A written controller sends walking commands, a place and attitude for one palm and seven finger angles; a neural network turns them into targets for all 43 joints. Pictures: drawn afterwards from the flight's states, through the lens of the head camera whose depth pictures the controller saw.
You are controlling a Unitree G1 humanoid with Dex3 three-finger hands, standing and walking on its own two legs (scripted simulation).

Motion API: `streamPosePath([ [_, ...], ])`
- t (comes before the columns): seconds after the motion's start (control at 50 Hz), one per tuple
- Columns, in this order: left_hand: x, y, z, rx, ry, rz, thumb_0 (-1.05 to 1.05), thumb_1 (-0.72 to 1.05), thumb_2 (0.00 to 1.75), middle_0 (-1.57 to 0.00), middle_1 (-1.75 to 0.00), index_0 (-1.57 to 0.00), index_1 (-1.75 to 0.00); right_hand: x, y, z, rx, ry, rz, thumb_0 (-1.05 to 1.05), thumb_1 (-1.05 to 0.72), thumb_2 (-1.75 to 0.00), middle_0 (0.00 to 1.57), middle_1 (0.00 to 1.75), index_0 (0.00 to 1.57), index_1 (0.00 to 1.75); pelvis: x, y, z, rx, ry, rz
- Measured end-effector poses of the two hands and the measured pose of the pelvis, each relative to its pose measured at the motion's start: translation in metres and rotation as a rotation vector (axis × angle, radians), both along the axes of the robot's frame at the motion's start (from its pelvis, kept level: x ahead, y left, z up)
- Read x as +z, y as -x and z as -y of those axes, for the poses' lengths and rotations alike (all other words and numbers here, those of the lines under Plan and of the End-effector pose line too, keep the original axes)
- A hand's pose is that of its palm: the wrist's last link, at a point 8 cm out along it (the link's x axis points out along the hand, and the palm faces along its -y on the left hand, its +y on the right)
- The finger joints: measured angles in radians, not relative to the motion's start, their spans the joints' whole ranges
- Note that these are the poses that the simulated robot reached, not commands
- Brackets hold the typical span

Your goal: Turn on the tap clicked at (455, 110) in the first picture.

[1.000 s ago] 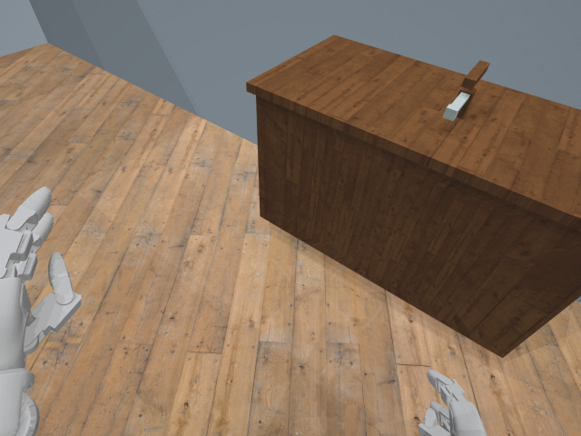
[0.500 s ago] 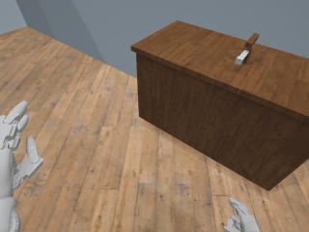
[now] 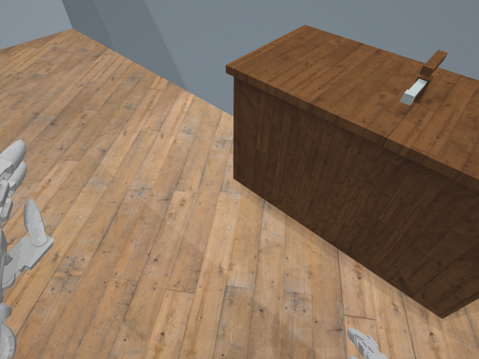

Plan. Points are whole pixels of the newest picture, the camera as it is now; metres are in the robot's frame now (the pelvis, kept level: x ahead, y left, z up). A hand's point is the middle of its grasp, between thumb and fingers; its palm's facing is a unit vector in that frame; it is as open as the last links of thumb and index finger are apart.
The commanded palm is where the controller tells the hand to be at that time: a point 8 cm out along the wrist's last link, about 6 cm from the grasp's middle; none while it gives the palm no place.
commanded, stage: walk to a spot facing it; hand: left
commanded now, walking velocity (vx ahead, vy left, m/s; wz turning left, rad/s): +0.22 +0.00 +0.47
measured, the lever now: (408, 97) +0.76 -0.45 +0.04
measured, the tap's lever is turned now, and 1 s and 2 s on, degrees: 0 0 0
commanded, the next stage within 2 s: turn to face it in 0.10 s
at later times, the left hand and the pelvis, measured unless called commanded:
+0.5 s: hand (29, 200) +0.26 +0.26 +0.20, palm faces +0.51 -0.78 -0.37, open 7.4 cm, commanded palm +0.21 +0.30 +0.19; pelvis +0.06 +0.01 +0.01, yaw +3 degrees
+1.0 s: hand (133, 170) +0.31 +0.16 +0.20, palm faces +0.21 -0.87 -0.44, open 7.4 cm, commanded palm +0.27 +0.21 +0.19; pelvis +0.06 -0.03 +0.01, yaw -13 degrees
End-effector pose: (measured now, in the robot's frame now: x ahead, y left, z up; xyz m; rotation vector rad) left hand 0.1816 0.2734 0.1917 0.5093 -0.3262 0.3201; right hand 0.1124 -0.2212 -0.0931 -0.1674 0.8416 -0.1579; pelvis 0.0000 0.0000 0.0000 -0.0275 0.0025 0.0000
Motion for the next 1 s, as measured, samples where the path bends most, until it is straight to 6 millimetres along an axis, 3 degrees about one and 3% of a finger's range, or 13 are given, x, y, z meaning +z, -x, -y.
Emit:
streamPosePath([
  [0.08, 0.003, 0.002, 0.003, 0.012, -0.016, 0.000, 0.01, 0.89, 0.90, -0.21, -0.30, -0.21, -0.30, -0.003, -0.024, 0.002, 0.050, -0.007, -0.024, 0.01, -0.90, -0.90, 0.20, 0.30, 0.20, 0.30, 0.001, -0.011, 0.005, 0.064, -0.007, 0.013],
  [0.24, -0.002, 0.013, -0.033, 0.186, 0.019, -0.010, 0.01, 0.89, 0.90, -0.21, -0.30, -0.21, -0.30, 0.018, -0.092, 0.002, 0.164, 0.110, -0.014, 0.01, -0.90, -0.90, 0.20, 0.30, 0.20, 0.30, 0.006, -0.040, -0.005, 0.139, -0.045, 0.011],
  [0.36, -0.005, -0.005, -0.050, 0.195, 0.025, 0.083, 0.01, 0.89, 0.90, -0.21, -0.30, -0.21, -0.30, 0.026, -0.153, -0.027, 0.186, 0.106, 0.132, 0.01, -0.90, -0.90, 0.20, 0.30, 0.20, 0.30, -0.008, -0.053, -0.017, 0.120, -0.052, 0.040],
  [0.48, 0.016, -0.031, -0.031, 0.136, 0.027, 0.086, 0.01, 0.89, 0.90, -0.21, -0.30, -0.21, -0.30, 0.043, -0.173, -0.062, 0.240, -0.037, 0.228, 0.01, -0.90, -0.90, 0.20, 0.30, 0.20, 0.30, 0.005, -0.062, -0.009, 0.073, -0.032, 0.036],
  [0.58, 0.022, -0.051, -0.002, 0.089, -0.035, 0.029, 0.01, 0.89, 0.90, -0.21, -0.30, -0.21, -0.30, 0.033, -0.168, -0.053, 0.217, -0.125, 0.250, 0.01, -0.90, -0.90, 0.20, 0.30, 0.20, 0.30, 0.004, -0.072, 0.007, 0.013, -0.028, 0.029],
  [0.64, 0.013, -0.066, 0.016, 0.076, -0.060, -0.006, 0.01, 0.89, 0.90, -0.21, -0.30, -0.21, -0.30, 0.013, -0.159, -0.027, 0.178, -0.131, 0.219, 0.01, -0.90, -0.90, 0.21, 0.30, 0.21, 0.30, -0.006, -0.074, 0.020, -0.011, -0.030, 0.034],
  [0.72, -0.001, -0.085, 0.038, 0.036, 0.005, -0.072, 0.01, 0.89, 0.90, -0.21, -0.30, -0.21, -0.30, 0.000, -0.130, 0.020, 0.076, -0.073, 0.104, 0.01, -0.90, -0.90, 0.21, 0.30, 0.21, 0.30, -0.001, -0.072, 0.029, -0.062, -0.054, 0.028],
  [0.86, 0.012, -0.098, 0.071, -0.132, -0.022, -0.063, 0.01, 0.89, 0.90, -0.21, -0.30, -0.21, -0.30, 0.016, -0.064, 0.088, -0.126, 0.057, 0.003, 0.01, -0.91, -0.90, 0.20, 0.30, 0.20, 0.30, 0.009, -0.066, 0.036, -0.146, -0.071, 0.007],
  [0.94, 0.023, -0.101, 0.074, -0.187, -0.046, -0.005, 0.01, 0.89, 0.90, -0.22, -0.30, -0.21, -0.30, 0.026, -0.034, 0.105, -0.195, 0.102, -0.011, 0.01, -0.91, -0.90, 0.20, 0.30, 0.20, 0.30, 0.011, -0.061, 0.035, -0.192, -0.071, -0.006],
  [1.0, 0.021, -0.103, 0.071, -0.204, -0.029, 0.013, 0.01, 0.89, 0.90, -0.22, -0.30, -0.21, -0.30, 0.031, -0.019, 0.106, -0.229, 0.112, -0.006, 0.01, -0.91, -0.90, 0.20, 0.30, 0.19, 0.30, 0.010, -0.055, 0.031, -0.227, -0.066, -0.010],
])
